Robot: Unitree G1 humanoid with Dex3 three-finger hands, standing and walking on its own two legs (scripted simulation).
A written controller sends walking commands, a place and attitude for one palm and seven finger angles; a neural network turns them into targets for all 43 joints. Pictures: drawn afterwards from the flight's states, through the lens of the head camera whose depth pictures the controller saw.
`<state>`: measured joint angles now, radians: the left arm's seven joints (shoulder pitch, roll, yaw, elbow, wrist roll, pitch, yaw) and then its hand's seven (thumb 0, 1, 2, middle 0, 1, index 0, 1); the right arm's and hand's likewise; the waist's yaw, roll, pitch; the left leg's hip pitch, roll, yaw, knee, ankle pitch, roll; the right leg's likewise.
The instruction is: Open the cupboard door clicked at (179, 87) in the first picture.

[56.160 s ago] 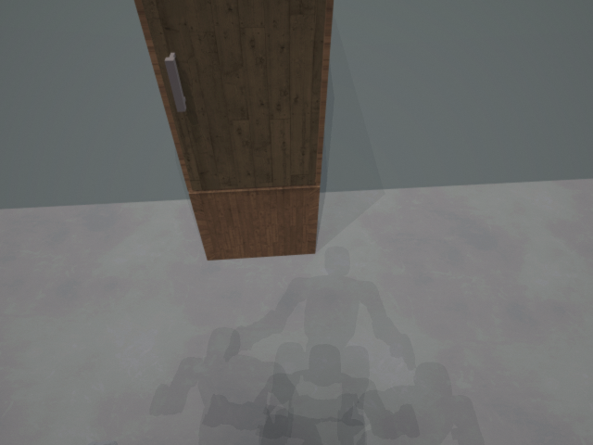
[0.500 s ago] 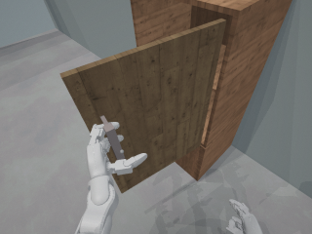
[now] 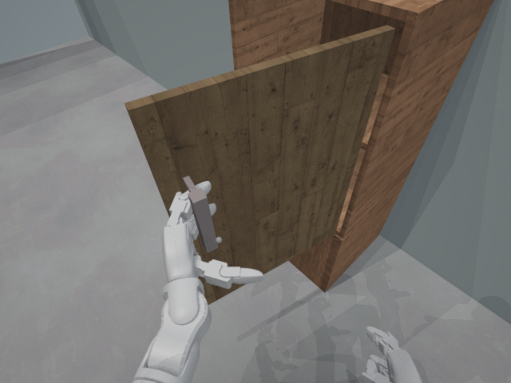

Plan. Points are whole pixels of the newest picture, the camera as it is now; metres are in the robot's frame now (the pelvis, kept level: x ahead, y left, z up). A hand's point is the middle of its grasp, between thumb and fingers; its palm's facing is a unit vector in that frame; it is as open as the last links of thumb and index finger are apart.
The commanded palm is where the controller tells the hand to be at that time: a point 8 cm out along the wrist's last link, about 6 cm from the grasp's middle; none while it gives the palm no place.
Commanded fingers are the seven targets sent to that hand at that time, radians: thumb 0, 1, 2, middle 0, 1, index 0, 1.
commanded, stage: slide the hand sideways off the handle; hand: left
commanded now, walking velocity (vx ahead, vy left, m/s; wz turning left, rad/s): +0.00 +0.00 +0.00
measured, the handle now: (199, 214) +0.36 +0.12 +0.08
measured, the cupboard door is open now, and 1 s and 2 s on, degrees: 77 78 78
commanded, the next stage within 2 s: draw the hand back to the body in 1.16 s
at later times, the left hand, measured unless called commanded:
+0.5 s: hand (205, 263) +0.27 +0.09 +0.08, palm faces -0.16 -0.99 -0.02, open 16.1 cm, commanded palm +0.24 +0.17 +0.07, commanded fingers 0.00 -0.50 0.30 -0.15 -0.30 -0.15 -0.30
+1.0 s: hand (162, 285) +0.24 +0.15 +0.07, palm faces -0.11 -0.99 -0.06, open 15.9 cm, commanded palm +0.21 +0.23 +0.07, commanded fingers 0.00 -0.50 0.30 -0.15 -0.30 -0.15 -0.30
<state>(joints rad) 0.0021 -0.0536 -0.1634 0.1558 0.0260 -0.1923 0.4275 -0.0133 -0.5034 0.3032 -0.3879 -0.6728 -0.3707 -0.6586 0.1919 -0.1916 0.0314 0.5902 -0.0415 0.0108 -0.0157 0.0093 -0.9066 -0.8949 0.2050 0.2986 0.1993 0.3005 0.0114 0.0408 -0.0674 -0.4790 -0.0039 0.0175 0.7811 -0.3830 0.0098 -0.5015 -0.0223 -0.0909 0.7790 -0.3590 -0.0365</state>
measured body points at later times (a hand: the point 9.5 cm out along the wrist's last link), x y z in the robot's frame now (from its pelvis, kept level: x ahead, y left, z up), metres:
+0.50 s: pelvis +0.01 +0.01 +0.00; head +0.02 +0.00 +0.45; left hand +0.27 +0.15 +0.08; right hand +0.18 -0.21 -0.08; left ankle +0.01 +0.11 -0.71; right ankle +0.03 -0.10 -0.71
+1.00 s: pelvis +0.02 -0.01 -0.01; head +0.05 -0.03 +0.44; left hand +0.24 +0.20 +0.07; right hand +0.20 -0.24 -0.09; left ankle +0.01 +0.11 -0.71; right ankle +0.03 -0.10 -0.71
